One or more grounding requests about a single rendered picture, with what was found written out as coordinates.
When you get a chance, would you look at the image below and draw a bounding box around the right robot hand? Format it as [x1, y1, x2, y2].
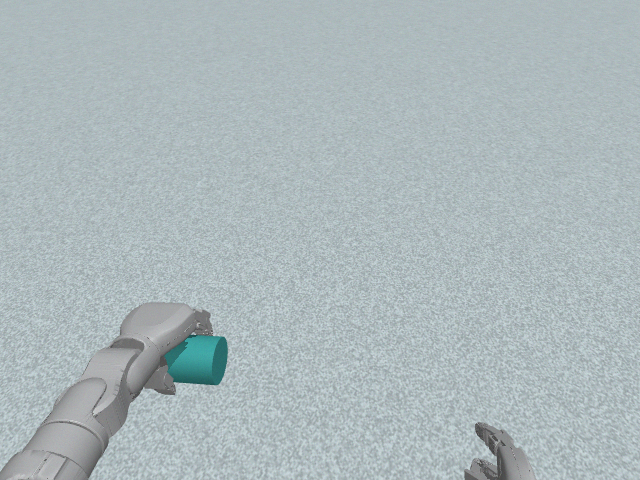
[464, 422, 536, 480]

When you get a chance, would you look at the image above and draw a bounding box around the left robot arm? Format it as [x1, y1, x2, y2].
[0, 333, 160, 480]

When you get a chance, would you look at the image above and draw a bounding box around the left robot hand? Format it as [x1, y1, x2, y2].
[120, 303, 213, 395]

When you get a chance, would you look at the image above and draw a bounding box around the can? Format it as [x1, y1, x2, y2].
[164, 335, 228, 385]

